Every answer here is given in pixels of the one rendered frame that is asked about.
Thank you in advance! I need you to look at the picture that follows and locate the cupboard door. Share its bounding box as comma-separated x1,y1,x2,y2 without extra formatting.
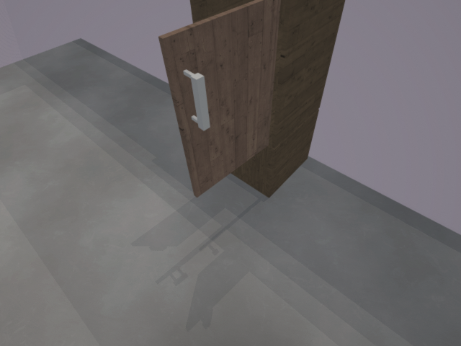
158,0,281,198

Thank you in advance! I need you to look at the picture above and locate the handle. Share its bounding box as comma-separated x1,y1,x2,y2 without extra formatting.
183,70,210,131

